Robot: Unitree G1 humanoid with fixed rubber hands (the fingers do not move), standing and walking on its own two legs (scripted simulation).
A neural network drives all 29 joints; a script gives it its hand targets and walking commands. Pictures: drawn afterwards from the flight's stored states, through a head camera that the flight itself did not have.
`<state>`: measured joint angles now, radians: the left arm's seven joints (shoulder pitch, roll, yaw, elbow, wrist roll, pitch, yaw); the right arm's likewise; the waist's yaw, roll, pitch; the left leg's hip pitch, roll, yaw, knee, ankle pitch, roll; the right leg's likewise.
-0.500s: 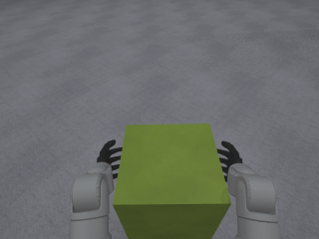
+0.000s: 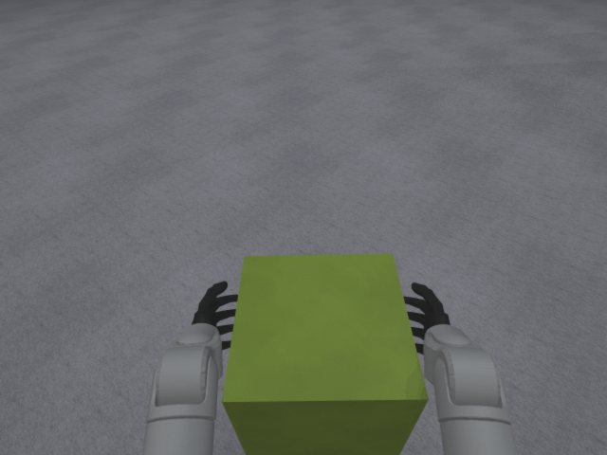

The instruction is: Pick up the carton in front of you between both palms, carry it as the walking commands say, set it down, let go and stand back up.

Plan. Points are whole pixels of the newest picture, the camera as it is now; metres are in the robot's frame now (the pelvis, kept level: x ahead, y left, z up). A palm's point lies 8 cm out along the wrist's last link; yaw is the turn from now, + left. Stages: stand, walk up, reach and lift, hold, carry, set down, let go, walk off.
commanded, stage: carry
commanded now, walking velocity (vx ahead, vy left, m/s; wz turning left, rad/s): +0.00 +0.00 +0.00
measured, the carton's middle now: (320, 364) +0.27 +0.00 -0.02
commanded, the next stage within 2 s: hold in 0.64 s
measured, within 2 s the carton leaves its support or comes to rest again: neither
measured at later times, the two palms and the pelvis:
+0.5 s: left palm (210, 336) +0.27 +0.15 +0.04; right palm (432, 336) +0.27 -0.15 +0.04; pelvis -0.01 +0.00 +0.00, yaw +0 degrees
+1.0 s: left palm (227, 335) +0.28 +0.13 +0.03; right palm (451, 357) +0.25 -0.17 +0.04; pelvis -0.03 +0.01 +0.01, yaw -8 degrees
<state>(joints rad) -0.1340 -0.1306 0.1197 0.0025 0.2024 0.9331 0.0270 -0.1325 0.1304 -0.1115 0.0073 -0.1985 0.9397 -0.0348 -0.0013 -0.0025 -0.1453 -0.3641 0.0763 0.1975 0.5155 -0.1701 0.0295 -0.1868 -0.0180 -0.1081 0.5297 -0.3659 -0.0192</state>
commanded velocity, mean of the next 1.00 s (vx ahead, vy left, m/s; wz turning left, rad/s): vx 0.00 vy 0.00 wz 0.00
